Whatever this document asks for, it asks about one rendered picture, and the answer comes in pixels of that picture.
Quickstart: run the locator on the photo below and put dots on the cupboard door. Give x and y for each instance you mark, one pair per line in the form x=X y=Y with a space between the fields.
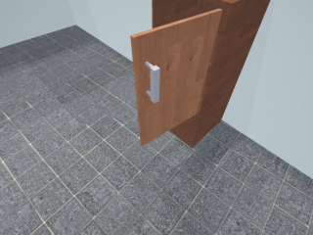
x=182 y=51

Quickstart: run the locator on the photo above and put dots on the handle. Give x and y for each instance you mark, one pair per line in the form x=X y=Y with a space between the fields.
x=154 y=82

